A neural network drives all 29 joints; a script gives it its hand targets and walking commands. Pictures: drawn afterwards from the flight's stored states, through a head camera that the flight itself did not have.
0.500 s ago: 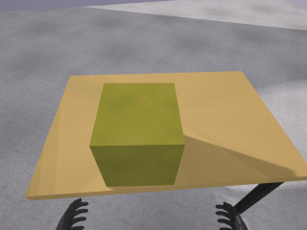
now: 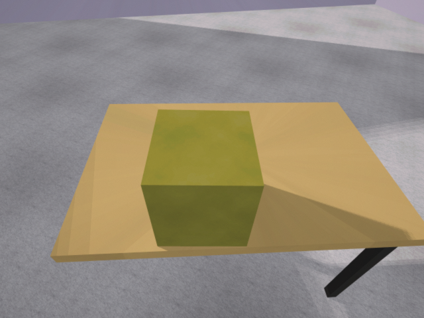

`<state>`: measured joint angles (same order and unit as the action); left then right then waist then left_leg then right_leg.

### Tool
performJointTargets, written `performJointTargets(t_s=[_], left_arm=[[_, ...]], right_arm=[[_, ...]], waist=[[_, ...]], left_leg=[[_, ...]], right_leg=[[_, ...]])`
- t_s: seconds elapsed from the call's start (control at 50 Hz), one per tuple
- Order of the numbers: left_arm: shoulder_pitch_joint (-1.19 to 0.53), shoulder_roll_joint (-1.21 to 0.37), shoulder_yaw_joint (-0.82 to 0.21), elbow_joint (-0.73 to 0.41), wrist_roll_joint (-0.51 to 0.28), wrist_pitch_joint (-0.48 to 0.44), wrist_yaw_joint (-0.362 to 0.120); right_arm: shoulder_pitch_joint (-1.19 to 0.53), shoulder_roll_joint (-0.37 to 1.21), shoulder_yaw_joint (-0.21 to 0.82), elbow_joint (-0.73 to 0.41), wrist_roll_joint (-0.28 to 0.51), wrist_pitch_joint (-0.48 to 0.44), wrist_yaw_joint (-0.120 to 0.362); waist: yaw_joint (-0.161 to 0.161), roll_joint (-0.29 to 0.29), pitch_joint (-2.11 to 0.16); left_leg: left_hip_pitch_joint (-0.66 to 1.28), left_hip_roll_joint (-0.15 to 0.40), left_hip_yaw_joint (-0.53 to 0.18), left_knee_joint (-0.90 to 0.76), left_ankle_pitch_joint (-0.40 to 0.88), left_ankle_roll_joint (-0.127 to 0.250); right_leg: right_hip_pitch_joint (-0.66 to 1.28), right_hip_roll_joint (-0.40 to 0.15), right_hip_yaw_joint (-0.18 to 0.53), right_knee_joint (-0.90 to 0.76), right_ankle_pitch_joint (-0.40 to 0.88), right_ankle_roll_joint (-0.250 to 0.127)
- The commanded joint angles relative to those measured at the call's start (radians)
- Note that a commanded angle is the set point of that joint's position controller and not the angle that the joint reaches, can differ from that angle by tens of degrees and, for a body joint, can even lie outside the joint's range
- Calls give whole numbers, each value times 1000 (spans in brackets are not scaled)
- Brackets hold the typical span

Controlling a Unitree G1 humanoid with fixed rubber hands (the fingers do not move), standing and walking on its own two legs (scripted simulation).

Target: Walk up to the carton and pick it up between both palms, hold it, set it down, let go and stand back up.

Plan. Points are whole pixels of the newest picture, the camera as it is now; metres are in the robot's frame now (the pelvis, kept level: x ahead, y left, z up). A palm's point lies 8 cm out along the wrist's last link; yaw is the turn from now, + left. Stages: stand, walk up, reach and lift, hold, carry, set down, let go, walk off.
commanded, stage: stand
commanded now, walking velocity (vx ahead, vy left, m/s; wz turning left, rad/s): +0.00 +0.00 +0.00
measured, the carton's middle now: (203, 178) +0.45 +0.01 -0.03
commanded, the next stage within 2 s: none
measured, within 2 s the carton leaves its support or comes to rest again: neither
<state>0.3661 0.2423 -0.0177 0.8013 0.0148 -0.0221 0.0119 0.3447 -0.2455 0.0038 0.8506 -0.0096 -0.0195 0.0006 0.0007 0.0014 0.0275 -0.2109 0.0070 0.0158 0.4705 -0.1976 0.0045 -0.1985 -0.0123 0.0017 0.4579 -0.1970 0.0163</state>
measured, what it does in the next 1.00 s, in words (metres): stands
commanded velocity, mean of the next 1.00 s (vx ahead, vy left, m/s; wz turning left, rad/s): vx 0.00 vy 0.00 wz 0.00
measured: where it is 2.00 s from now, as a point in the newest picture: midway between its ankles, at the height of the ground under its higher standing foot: outside the picture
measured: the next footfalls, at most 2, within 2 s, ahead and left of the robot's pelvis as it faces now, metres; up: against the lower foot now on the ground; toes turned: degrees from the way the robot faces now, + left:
none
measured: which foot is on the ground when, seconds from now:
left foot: down 0.00-1.00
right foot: down 0.00-1.00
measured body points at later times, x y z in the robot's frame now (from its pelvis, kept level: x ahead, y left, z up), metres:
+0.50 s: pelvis -0.02 +0.00 +0.00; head -0.03 -0.01 +0.45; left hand -0.02 +0.25 -0.14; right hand +0.00 -0.26 -0.15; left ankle +0.04 +0.12 -0.74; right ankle +0.03 -0.13 -0.74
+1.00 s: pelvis +0.02 -0.01 +0.00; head +0.02 -0.01 +0.45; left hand +0.03 +0.24 -0.14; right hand +0.02 -0.25 -0.15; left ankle +0.04 +0.12 -0.74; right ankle +0.03 -0.13 -0.74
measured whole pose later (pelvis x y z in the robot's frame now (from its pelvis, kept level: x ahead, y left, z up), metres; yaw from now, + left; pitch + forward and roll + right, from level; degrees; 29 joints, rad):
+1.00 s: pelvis +0.02 -0.01 +0.00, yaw +0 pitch -1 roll +0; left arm 0.36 0.21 -0.02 0.92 0.00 -0.01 0.03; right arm 0.36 -0.21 0.00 0.96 -0.01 -0.01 -0.03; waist -0.01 0.01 0.01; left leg -0.24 -0.01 -0.03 0.49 -0.22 0.00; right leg -0.24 0.01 0.03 0.49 -0.23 0.01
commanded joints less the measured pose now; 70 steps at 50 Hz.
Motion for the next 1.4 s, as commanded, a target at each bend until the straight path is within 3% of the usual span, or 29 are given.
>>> performJointTargets(t_s=[0.0,0.16,0.2,0.26,0.38,0.5,0.6,0.66,0.72,0.76,0.82,0.92,1.02,1.04,1.08,1.16,1.26,1.38], left_arm=[[44,139,32,-56,0,-20,9],[96,148,39,-13,1,-13,9],[98,135,36,-4,-1,-14,11],[101,144,39,6,-3,-19,13],[91,146,41,18,-9,-4,15],[97,143,47,29,0,1,18],[75,138,41,37,-12,-5,20],[89,120,40,54,-10,2,19],[82,126,45,49,-6,2,23],[75,117,38,54,-8,-2,24],[72,119,42,65,-9,-1,25],[58,109,34,71,-12,-9,30],[52,88,29,93,-13,-6,33],[51,101,27,92,-15,-4,32],[40,95,28,101,-18,-2,35],[27,93,28,117,-16,-1,37],[21,81,25,131,-18,6,38],[22,83,30,155,-17,3,38]], right_arm=[[9,-157,-39,-68,3,-19,-9],[57,-153,-50,-39,-3,-3,-10],[57,-150,-46,-35,-4,-5,-12],[66,-134,-45,-14,-3,-8,-14],[90,-126,-44,4,-4,3,-15],[94,-120,-43,19,-7,6,-19],[96,-116,-37,32,-2,-1,-24],[94,-119,-42,44,0,3,-27],[89,-108,-46,45,1,3,-28],[80,-93,-37,50,0,-1,-28],[90,-102,-41,54,1,0,-31],[89,-98,-36,63,4,-6,-36],[78,-92,-29,80,6,-3,-40],[78,-86,-28,80,8,-2,-40],[73,-84,-27,79,9,0,-42],[56,-73,-26,87,10,0,-44],[53,-75,-26,100,8,5,-47],[33,-65,-24,115,8,4,-48]], waist=[[8,19,83],[-3,3,88],[-1,20,108],[-4,-17,59],[-16,3,122],[-4,-13,126],[-9,-19,57],[-4,6,80],[-3,-19,69],[0,15,71],[-5,15,51],[-7,-13,-18],[-6,21,6],[-6,-2,5],[-4,23,42],[-7,4,37],[-7,-24,55],[2,6,71]], left_leg=[[-135,93,-150,-174,-259,14],[-162,70,-152,-160,-381,12],[-148,75,-157,-159,-346,9],[-105,72,-155,-132,-271,13],[-142,59,-154,-122,-331,10],[-141,52,-161,-120,-317,5],[-93,51,-150,-90,-188,5],[-122,64,-170,-119,-236,12],[-123,56,-162,-115,-216,7],[-91,57,-156,-102,-134,5],[-84,58,-157,-102,-139,6],[-13,70,-154,-85,25,14],[-9,78,-141,-78,117,10],[-3,76,-144,-84,103,12],[-18,71,-141,-82,124,10],[4,78,-140,-83,161,6],[-14,77,-138,-106,71,6],[-5,72,-134,-105,56,2]], right_leg=[[-41,-56,87,-82,-140,-13],[-119,-46,101,-92,-300,-12],[-136,-50,103,-87,-266,-11],[-121,-58,109,-90,-224,-13],[-181,-56,136,-119,-337,-15],[-198,-50,137,-119,-355,-19],[-135,-58,143,-108,-251,-24],[-138,-47,132,-99,-238,-25],[-109,-54,137,-95,-221,-20],[-114,-59,138,-90,-154,-24],[-105,-52,125,-83,-138,-23],[-47,-63,120,-72,10,-22],[-14,-72,114,-67,80,-21],[-23,-70,117,-69,64,-25],[-24,-70,114,-76,84,-25],[-14,-72,106,-69,118,-23],[-12,-71,98,-87,47,-21],[-29,-71,106,-111,29,-17]])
